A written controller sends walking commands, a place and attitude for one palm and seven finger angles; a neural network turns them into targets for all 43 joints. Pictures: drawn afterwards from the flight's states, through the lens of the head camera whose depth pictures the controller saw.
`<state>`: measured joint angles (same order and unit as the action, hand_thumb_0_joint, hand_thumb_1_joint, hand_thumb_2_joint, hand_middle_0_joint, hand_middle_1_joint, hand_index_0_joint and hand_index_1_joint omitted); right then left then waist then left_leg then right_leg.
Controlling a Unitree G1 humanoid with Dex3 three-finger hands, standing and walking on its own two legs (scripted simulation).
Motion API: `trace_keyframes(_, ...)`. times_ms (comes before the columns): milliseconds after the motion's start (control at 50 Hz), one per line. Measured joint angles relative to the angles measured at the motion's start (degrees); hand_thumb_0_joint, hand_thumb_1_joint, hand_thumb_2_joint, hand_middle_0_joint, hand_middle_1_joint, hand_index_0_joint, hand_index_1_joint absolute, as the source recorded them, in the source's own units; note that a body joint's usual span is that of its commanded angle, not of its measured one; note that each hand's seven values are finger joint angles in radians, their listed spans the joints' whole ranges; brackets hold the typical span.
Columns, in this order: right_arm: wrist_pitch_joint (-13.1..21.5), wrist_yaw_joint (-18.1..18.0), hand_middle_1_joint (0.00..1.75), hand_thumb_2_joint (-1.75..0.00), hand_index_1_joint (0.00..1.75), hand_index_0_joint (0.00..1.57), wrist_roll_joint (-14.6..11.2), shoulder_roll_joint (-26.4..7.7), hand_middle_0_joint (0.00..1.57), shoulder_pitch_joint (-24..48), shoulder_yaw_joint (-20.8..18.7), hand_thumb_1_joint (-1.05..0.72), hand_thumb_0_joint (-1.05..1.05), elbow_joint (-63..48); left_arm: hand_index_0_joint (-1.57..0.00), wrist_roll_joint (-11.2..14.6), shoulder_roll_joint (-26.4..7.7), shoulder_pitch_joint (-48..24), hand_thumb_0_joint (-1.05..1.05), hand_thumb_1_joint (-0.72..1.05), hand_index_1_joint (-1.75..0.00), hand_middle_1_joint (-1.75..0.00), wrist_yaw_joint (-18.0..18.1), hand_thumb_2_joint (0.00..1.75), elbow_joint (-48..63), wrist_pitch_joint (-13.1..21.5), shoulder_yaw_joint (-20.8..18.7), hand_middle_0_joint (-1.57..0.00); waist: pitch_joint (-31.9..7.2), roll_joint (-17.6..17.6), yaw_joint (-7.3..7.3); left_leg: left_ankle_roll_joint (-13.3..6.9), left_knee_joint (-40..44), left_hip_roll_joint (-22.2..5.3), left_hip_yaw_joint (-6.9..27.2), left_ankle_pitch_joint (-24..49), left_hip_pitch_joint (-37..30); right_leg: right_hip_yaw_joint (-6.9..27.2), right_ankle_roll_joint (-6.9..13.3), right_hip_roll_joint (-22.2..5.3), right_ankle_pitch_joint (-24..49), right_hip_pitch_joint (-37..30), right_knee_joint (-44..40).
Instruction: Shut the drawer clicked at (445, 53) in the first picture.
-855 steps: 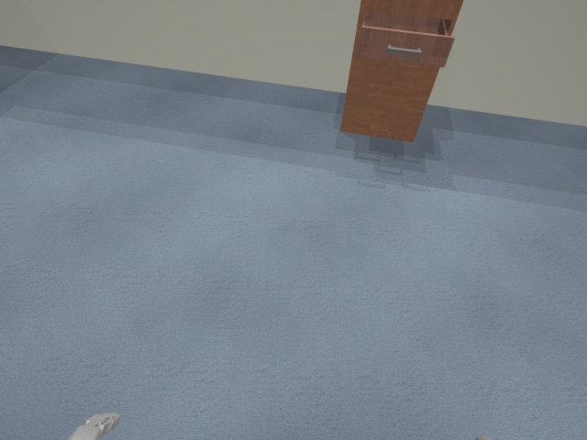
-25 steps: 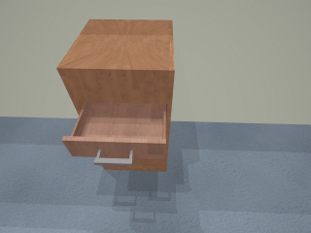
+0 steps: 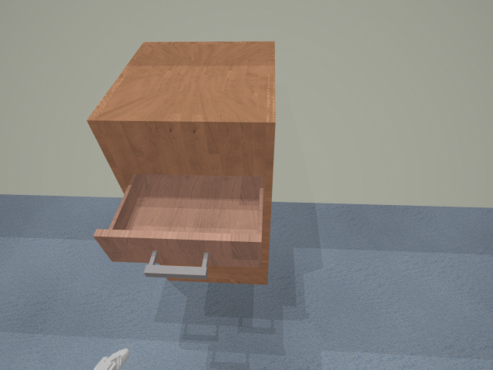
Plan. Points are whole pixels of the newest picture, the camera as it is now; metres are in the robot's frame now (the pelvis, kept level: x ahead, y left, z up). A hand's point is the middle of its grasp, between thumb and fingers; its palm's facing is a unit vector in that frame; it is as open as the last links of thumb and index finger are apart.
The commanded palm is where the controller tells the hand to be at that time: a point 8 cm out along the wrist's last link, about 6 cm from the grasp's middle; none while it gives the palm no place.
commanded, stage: raise the hand and make a fist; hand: left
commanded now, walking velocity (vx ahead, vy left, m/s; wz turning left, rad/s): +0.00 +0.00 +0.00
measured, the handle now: (178, 264) +0.38 +0.18 -0.16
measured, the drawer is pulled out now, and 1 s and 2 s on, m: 0.20 0.20 0.20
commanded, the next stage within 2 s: bring the fist close to the handle in 1.74 s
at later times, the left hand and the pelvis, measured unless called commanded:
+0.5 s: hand out of the picture +0.13 +0.13 -0.04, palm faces -0.03 -1.00 -0.06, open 4.7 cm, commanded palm +0.12 +0.19 -0.06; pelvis -0.07 -0.04 -0.12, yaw +1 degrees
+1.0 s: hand (168, 367) +0.16 +0.14 -0.07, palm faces -0.10 -1.00 +0.01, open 3.1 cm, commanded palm +0.15 +0.20 -0.06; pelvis -0.06 -0.01 -0.10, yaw -1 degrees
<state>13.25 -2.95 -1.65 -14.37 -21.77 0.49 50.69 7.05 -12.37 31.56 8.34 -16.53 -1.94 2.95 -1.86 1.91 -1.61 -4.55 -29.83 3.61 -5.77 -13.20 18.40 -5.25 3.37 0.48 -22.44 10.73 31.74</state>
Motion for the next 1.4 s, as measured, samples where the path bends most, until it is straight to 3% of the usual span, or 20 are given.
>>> trace_keyframes(80,2.32,0.15,0.3,-0.9,0.3,0.2,1.2,-3.88,0.2,5.09,-1.79,-0.92,0.02,-5.91,-0.28,0.76,2.95,-5.75,0.06,0.97,-0.39,-0.39,-3.98,0.9,8.69,9.58,0.24,-0.28,-3.9,2.67,-1.3,-0.17,-7.45,-0.53,0.92,-2.4,8.52,-1.32,-0.36,0.04,-2.51,7.55,6.29)
trace_keyframes(160,1.65,2.14,0.3,-0.9,0.3,0.2,1.52,-1.72,0.2,10.54,-3.81,-0.91,0.02,-11.63,-0.35,2.76,7.3,-7.8,0.03,0.95,-0.47,-0.47,-14.78,0.9,10.32,21.72,-0.49,-0.35,-7.77,-1.86,-0.21,0.7,-15.67,-2.12,-0.5,-5.33,18.42,-0.22,0.71,0.64,-5.99,18.53,16.13)
trace_keyframes(220,0.35,3.68,0.3,-0.9,0.3,0.2,1.95,-0.48,0.2,13.56,-4.9,-0.91,0.01,-16.12,-0.41,1.86,8.26,-5.26,0.02,0.93,-0.53,-0.53,-21.35,0.9,9.74,29.55,-0.98,-0.41,-8.85,-4.93,0.76,1.5,-22.57,-3.43,-0.28,-7.71,25.15,-0.66,1.5,1.38,-8.34,25.18,23.11)
trace_keyframes(320,-3.46,3.75,0.3,-0.9,0.3,0.19,2.16,-0.16,0.2,17.88,-5.44,-0.9,0.01,-22.43,-0.52,1.6,4.17,0.25,0.01,0.91,-0.63,-0.63,-20.26,0.9,10.78,33.24,-4.25,-0.51,-8.07,-5.07,3.22,2.24,-33.55,-4.59,1.54,-10.93,34.73,-2.94,3.6,1.99,-12.61,33.44,33.11)
trace_keyframes(380,-3.75,2.89,0.3,-0.9,0.3,0.19,2.11,0.3,0.2,18.98,-4.31,-0.9,0.01,-23.27,-0.58,3.76,1.93,0.66,0.02,0.9,-0.7,-0.7,-19.42,0.9,12.45,35.3,-7.51,-0.57,-8.05,-3.11,4.76,2.68,-38.91,-5.18,3.53,-11.99,40.1,-5.11,4.02,2.46,-13.92,37.64,37.44)
trace_keyframes(440,-2.8,1.88,0.3,-0.9,0.3,0.2,1.7,1.28,0.2,18.78,-2.0,-0.9,0.01,-22.04,-0.63,6.91,0.79,-2.46,0.02,0.9,-0.76,-0.76,-21.65,0.9,15.3,37.88,-8.75,-0.63,-7.61,-0.85,5.66,3.19,-42.83,-5.62,5.44,-12.32,44.07,-7.13,4.27,2.9,-14.55,40.53,40.35)
trace_keyframes(480,-2.2,1.32,0.3,-0.9,0.3,0.2,1.28,2.11,0.2,17.85,-0.12,-0.9,0.01,-20.7,-0.67,8.42,0.59,-6.32,0.02,0.91,-0.81,-0.81,-24.52,0.9,16.7,37.97,-7.78,-0.67,-7.15,0.42,5.62,3.29,-44.29,-5.81,6.28,-12.19,45.73,-8.0,4.18,3.1,-14.57,41.78,41.46)
trace_keyframes(520,-2.3,0.74,0.3,-0.9,0.3,0.2,0.72,3.06,0.2,16.31,1.7,-0.9,0.01,-19.35,-0.71,8.67,0.25,-10.66,0.02,0.91,-0.85,-0.85,-27.34,0.9,16.64,35.68,-6.19,-0.71,-6.8,1.19,4.95,3.24,-44.75,-5.98,6.56,-11.85,46.61,-8.28,3.8,3.22,-14.34,42.63,41.92)
trace_keyframes(580,-4.15,0.18,0.3,-0.9,0.3,0.2,-0.06,4.22,0.2,13.18,3.34,-0.9,0.01,-18.09,-0.77,7.91,-0.64,-15.85,0.01,0.9,-0.91,-0.92,-29.12,0.9,14.57,27.6,-4.5,-0.77,-6.14,1.42,2.88,3.14,-43.78,-6.13,5.95,-11.13,46.23,-7.67,3.51,3.21,-13.62,42.8,41.53)
trace_keyframes(640,-6.86,-0.12,0.3,-0.9,0.3,0.2,-0.42,4.52,0.2,9.75,3.19,-0.9,0.01,-17.51,-0.83,7.73,-0.68,-16.84,0.01,0.9,-0.98,-0.98,-26.09,0.9,13.13,19.43,-5.49,-0.83,-5.7,0.82,0.65,3.11,-41.3,-6.28,4.47,-10.45,43.88,-6.09,3.0,3.18,-12.76,41.47,39.96)
trace_keyframes(680,-8.29,-0.18,0.3,-0.9,0.3,0.2,-0.47,4.1,0.21,7.58,2.19,-0.9,0.02,-17.31,-0.87,8.07,0.12,-15.09,0.01,0.9,-1.02,-1.02,-22.01,0.9,13.42,17.19,-7.42,-0.87,-5.82,0.36,-0.34,2.98,-39.43,-6.43,3.44,-10.19,41.95,-4.94,2.52,3.28,-12.18,40.18,38.51)
trace_keyframes(720,-8.82,-0.18,0.3,-0.9,0.3,0.2,-0.4,3.22,0.2,5.8,0.85,-0.9,0.02,-16.87,-0.91,7.92,0.96,-12.69,0.02,0.9,-1.06,-1.07,-18.26,0.9,14.06,18.25,-9.48,-0.91,-6.29,0.06,-0.68,2.83,-37.88,-6.6,2.65,-10.03,40.5,-4.03,2.09,3.46,-11.65,39.16,37.12)
trace_keyframes(780,-8.49,0.01,0.3,-0.9,0.3,0.2,-0.15,1.47,0.2,4.52,-1.16,-0.9,0.02,-15.79,-0.97,6.81,0.73,-9.63,0.02,0.9,-1.13,-1.13,-16.03,0.9,14.21,23.6,-11.88,-0.97,-7.24,-0.04,-0.66,2.52,-36.87,-6.73,2.17,-9.97,40.1,-3.44,1.59,3.62,-11.18,38.93,35.98)
trace_keyframes(840,-7.29,0.25,0.3,-0.9,0.3,0.2,-0.2,-0.48,0.2,5.01,-2.42,-0.9,0.02,-15.23,-1.03,6.75,-0.45,-8.05,0.01,0.91,-1.19,-1.2,-17.83,0.9,13.16,29.34,-11.94,-1.03,-7.35,0.33,-0.71,2.04,-37.43,-6.54,2.39,-10.07,41.32,-3.7,1.32,3.46,-11.24,39.8,36.17)
trace_keyframes(900,-5.59,0.07,0.3,-0.9,0.3,0.2,-0.56,-1.81,0.2,6.5,-3.0,-0.9,0.02,-15.44,-1.09,7.85,-0.62,-7.84,0.01,0.91,-1.26,-1.26,-21.3,0.9,11.58,32.03,-9.82,-1.08,-6.98,0.66,-0.71,1.44,-38.45,-6.3,2.64,-10.26,42.84,-4.05,1.53,3.24,-11.34,40.92,36.77)
trace_keyframes(980,-3.53,-0.07,0.3,-0.9,0.3,0.19,-0.45,-1.89,0.2,8.67,-3.1,-0.9,0.02,-16.75,-1.17,7.81,0.69,-8.35,0.01,0.91,-1.35,-1.35,-22.22,0.9,11.42,32.12,-6.14,-1.17,-6.72,0.76,-0.41,0.61,-39.27,-6.07,2.64,-10.57,43.82,-4.16,2.03,3.04,-11.26,41.55,37.06)
trace_keyframes(1080,-2.79,1.02,0.3,-0.9,0.3,0.19,0.59,-0.13,0.2,10.95,-1.91,-0.9,0.01,-18.92,-1.27,5.17,1.75,-10.31,0.02,0.9,-1.46,-1.46,-17.23,0.9,14.11,32.85,-3.77,-1.27,-7.47,0.71,0.23,-0.3,-39.58,-5.58,2.36,-10.9,44.07,-3.95,1.45,2.53,-11.38,41.61,37.18)
trace_keyframes(1160,-4.47,2.48,0.3,-0.9,0.3,0.2,0.99,1.26,0.2,12.07,-0.08,-0.9,0.01,-21.08,-1.33,3.37,2.33,-12.37,0.01,0.9,-1.52,-1.52,-14.82,0.9,14.39,31.23,-2.92,-1.33,-8.04,1.1,0.88,-0.97,-39.4,-5.14,2.11,-11.02,43.79,-3.73,0.71,2.11,-11.4,41.21,36.9)
trace_keyframes(1280,-7.24,3.29,0.3,-0.9,0.3,0.2,1.06,2.3,0.2,11.46,2.24,-0.9,0.01,-24.23,-1.38,1.67,3.14,-11.42,0.01,0.9,-1.57,-1.58,-14.48,0.9,15.16,25.97,0.52,-1.38,-8.01,1.38,1.49,-1.62,-38.47,-4.67,1.87,-11.2,42.37,-3.41,-0.26,1.78,-11.12,39.57,35.49)
trace_keyframes(1400,-8.49,3.58,0.3,-0.9,0.3,0.2,2.08,2.02,0.2,10.68,2.29,-0.9,0.01,-24.69,-1.4,-0.51,3.38,-11.83,0.02,0.9,-1.59,-1.59,-10.95,0.9,17.19,26.98,1.69,-1.4,-7.64,0.86,1.39,-1.59,-39.49,-4.56,1.59,-11.87,43.26,-3.14,-0.83,1.56,-11.54,40.39,36.38)
